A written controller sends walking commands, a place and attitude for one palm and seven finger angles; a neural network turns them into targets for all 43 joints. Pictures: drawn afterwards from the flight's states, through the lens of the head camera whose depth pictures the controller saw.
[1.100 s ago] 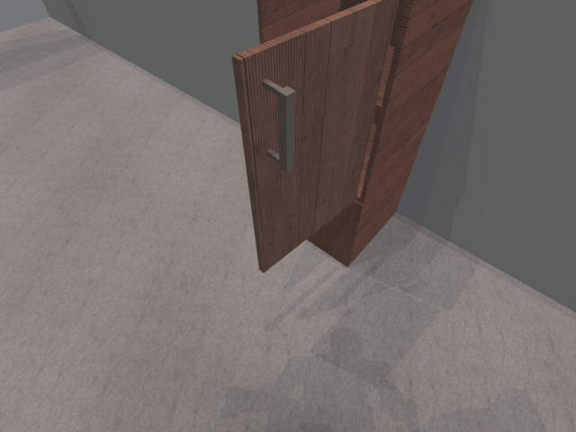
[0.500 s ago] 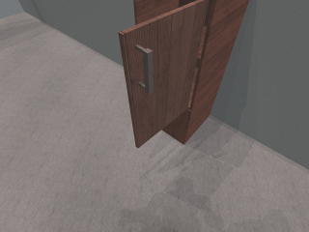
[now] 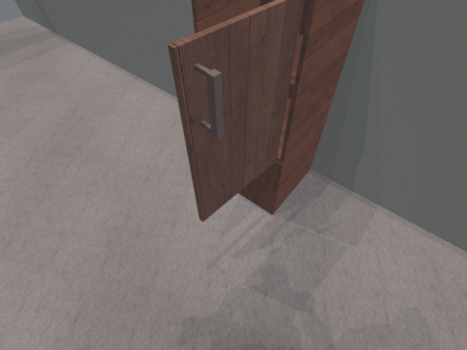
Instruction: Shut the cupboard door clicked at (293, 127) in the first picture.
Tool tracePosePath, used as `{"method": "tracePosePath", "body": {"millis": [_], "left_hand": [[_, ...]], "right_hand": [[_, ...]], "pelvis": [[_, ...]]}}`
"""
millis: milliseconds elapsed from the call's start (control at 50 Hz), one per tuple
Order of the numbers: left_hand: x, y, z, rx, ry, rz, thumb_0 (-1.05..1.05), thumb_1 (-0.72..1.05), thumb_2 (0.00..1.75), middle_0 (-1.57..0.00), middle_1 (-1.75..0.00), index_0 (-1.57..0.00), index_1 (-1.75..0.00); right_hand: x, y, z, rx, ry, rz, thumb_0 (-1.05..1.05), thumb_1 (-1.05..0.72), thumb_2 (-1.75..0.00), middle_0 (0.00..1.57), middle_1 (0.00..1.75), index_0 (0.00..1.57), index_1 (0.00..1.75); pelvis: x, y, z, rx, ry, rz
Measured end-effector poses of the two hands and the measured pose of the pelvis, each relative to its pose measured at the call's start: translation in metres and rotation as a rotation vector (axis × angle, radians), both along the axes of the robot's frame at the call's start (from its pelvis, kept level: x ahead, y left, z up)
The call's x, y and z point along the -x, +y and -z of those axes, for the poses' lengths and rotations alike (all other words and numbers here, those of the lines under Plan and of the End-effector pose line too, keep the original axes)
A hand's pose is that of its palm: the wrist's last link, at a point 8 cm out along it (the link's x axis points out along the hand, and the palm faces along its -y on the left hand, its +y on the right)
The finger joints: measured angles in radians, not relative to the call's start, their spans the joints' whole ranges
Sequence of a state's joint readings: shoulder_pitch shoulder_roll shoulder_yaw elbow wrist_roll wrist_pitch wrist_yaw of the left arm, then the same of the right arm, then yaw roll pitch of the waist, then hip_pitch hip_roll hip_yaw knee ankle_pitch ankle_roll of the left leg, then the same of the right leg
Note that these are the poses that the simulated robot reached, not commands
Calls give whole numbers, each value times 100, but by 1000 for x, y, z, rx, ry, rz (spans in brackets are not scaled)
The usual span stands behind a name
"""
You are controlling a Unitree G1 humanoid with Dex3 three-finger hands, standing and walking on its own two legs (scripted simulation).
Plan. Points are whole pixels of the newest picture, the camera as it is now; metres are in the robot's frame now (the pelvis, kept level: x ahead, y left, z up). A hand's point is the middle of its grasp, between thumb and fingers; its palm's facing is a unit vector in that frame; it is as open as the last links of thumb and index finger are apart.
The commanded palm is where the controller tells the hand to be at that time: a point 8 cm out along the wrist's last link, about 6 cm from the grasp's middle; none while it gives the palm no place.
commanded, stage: walk around to get in front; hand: left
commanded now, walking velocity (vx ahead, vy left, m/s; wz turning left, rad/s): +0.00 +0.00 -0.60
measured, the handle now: (209, 103) +0.56 +0.09 +0.12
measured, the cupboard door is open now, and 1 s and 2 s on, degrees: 84 84 84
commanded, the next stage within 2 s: none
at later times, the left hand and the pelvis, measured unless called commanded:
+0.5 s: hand out of the picture +0.09 +0.17 -0.18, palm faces -0.21 -0.93 -0.30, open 7.4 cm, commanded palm none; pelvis -0.03 -0.03 -0.02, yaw -16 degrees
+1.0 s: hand (178, 330) +0.19 +0.13 -0.18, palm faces -0.49 -0.84 -0.22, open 7.4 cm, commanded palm none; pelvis -0.01 -0.01 -0.01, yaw -34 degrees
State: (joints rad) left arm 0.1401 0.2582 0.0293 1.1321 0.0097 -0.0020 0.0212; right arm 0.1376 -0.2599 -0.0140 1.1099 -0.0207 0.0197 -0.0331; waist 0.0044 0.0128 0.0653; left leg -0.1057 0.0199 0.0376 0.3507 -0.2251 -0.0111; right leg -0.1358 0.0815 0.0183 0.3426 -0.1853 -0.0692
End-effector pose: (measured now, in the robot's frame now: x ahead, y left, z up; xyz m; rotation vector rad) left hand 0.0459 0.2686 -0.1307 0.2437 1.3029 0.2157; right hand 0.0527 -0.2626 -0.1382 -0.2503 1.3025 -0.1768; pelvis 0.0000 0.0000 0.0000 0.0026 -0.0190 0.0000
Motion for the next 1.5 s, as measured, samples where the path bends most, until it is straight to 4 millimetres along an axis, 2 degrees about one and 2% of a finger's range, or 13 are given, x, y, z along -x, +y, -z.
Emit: {"method": "tracePosePath", "body": {"millis": [180,300,380,460,660,800,860,920,1080,1140,1200,1360,1500], "left_hand": [[0,-17,19,65,50,65,1,91,90,-20,-30,-20,-30],[-17,-27,17,64,40,120,1,91,90,-20,-30,-20,-30],[-34,-39,12,41,11,172,1,91,90,-20,-30,-20,-30],[-44,-51,16,2,-19,227,0,91,90,-20,-30,-20,-30],[-57,-75,8,20,46,341,1,91,90,-20,-30,-21,-30],[-88,-71,22,59,35,411,1,90,90,-20,-30,-21,-30],[-110,-69,32,78,17,445,1,90,90,-20,-30,-21,-30],[-133,-75,27,89,-13,491,1,91,90,-20,-30,-20,-30],[-179,-121,10,73,-61,669,1,91,90,-20,-30,-20,-30],[-191,-145,14,50,-97,745,1,91,90,-20,-30,-20,-30],[-191,-161,12,30,-92,793,0,91,90,-20,-30,-20,-30],[-191,-191,16,57,-19,880,1,91,90,-20,-30,-21,-30],[-216,-214,33,121,-1,935,1,90,90,-20,-30,-21,-30]], "right_hand": [[41,20,9,-28,16,121,0,-90,-89,20,30,20,30],[74,19,19,-42,45,177,0,-90,-89,20,30,20,30],[86,8,29,-65,45,218,0,-90,-89,20,30,20,30],[88,-12,39,-78,22,283,1,-90,-89,20,30,20,30],[58,-40,1,-13,-132,374,1,-91,-89,20,30,20,30],[50,-29,-11,37,-209,426,0,-91,-89,20,30,20,30],[62,-19,-9,67,-201,440,0,-90,-89,20,30,20,30],[85,-6,-12,58,-144,460,0,-90,-89,20,30,20,30],[153,6,1,11,-53,619,0,-90,-89,20,30,20,30],[182,1,20,-9,-36,700,0,-90,-89,20,30,21,30],[201,-4,24,-9,-4,769,1,-90,-89,20,30,20,30],[201,-6,1,30,-49,863,1,-91,-89,20,30,20,30],[192,17,-3,71,-79,910,0,-91,-89,20,30,20,30]], "pelvis": [[11,6,9,-2,6,80],[19,2,13,-23,-1,156],[20,-10,17,-14,-1,209],[24,-25,27,-16,4,255],[21,-28,6,-46,41,391],[11,-11,10,-27,48,469],[8,-3,18,-5,44,495],[7,-4,12,-1,38,536],[8,-18,11,19,48,657],[10,-31,25,-5,45,706],[12,-32,25,-3,40,741],[3,-35,12,-35,43,843],[-16,-31,18,-9,50,928]]}}
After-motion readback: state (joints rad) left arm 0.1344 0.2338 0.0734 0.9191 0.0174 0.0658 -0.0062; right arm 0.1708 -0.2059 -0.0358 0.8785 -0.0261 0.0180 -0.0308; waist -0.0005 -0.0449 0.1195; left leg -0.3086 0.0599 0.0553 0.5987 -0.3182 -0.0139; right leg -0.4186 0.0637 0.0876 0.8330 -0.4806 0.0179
